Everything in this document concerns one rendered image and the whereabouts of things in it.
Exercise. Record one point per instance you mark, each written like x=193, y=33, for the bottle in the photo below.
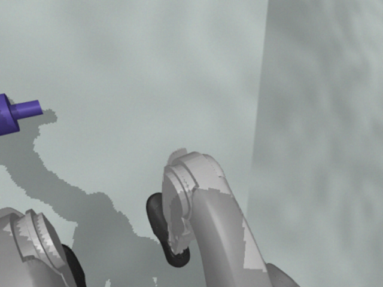
x=9, y=114

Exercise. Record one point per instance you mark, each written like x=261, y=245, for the right robot hand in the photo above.
x=279, y=278

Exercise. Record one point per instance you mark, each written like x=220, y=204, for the left robot foot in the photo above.
x=75, y=267

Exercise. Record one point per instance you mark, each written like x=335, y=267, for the right robot foot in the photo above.
x=160, y=229

